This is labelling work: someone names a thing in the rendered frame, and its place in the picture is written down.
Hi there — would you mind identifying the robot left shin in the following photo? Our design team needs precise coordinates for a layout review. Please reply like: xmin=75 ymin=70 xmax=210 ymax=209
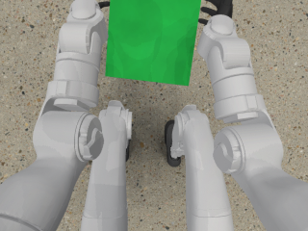
xmin=98 ymin=100 xmax=129 ymax=148

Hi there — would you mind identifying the right robot upper arm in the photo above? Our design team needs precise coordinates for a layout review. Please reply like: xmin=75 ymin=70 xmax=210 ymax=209
xmin=213 ymin=122 xmax=308 ymax=231

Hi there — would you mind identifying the robot right thigh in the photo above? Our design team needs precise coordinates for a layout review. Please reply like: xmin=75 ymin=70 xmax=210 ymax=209
xmin=174 ymin=110 xmax=235 ymax=231

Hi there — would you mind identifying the left robot hand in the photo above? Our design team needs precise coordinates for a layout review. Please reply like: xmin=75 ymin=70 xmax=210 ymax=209
xmin=98 ymin=1 xmax=110 ymax=9

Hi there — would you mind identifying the robot right forearm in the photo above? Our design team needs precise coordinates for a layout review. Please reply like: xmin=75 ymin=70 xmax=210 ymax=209
xmin=196 ymin=14 xmax=284 ymax=155

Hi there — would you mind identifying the right robot hand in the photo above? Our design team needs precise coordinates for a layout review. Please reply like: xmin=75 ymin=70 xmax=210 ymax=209
xmin=198 ymin=0 xmax=233 ymax=25

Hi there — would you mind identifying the robot left forearm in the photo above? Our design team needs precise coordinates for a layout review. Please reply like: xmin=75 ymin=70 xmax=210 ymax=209
xmin=33 ymin=0 xmax=109 ymax=149

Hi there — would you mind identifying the left robot upper arm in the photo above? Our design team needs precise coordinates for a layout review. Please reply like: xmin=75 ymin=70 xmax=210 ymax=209
xmin=0 ymin=111 xmax=104 ymax=231

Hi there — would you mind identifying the carton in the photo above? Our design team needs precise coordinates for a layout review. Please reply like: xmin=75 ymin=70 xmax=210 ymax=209
xmin=105 ymin=0 xmax=201 ymax=86

